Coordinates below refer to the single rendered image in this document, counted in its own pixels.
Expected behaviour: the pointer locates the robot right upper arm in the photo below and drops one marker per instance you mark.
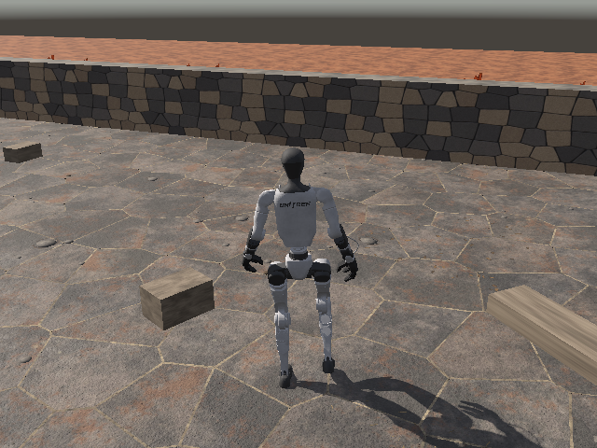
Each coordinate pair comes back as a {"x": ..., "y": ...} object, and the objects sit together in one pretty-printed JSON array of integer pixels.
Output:
[{"x": 325, "y": 196}]

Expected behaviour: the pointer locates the robot head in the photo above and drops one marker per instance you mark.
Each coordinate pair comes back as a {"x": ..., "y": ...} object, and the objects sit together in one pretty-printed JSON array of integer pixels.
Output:
[{"x": 293, "y": 163}]

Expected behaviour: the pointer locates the left robot forearm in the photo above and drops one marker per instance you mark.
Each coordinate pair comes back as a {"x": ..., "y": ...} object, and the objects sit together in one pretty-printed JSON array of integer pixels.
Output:
[{"x": 251, "y": 246}]

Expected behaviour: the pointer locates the robot left hand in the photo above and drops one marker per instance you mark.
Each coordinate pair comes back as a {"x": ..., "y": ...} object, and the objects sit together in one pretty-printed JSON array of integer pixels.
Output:
[{"x": 248, "y": 267}]

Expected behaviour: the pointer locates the right robot shin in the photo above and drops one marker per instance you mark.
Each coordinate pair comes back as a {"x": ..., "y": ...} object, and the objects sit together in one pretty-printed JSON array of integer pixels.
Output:
[{"x": 325, "y": 324}]

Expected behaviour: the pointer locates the right robot forearm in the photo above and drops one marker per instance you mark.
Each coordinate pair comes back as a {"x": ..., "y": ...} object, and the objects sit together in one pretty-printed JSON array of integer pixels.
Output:
[{"x": 344, "y": 247}]

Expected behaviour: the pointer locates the robot right hand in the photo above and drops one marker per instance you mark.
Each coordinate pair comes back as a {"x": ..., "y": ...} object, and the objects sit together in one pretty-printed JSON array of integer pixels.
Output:
[{"x": 352, "y": 266}]

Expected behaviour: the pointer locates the robot left upper arm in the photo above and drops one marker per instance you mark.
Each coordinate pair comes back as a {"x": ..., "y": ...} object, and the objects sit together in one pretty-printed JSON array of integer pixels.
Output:
[{"x": 265, "y": 199}]

